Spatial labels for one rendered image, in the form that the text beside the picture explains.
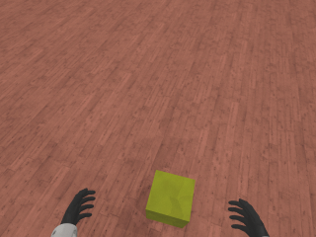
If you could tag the robot right hand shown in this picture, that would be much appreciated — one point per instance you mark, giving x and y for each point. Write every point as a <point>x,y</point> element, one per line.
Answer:
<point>254,225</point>

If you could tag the carton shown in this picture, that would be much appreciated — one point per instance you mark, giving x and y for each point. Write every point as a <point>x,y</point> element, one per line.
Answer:
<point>170,200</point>

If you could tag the robot left hand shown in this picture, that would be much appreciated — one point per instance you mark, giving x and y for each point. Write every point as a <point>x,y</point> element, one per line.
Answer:
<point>72,214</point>

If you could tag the robot left forearm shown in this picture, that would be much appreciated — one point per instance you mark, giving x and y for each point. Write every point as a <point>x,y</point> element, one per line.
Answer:
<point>65,230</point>

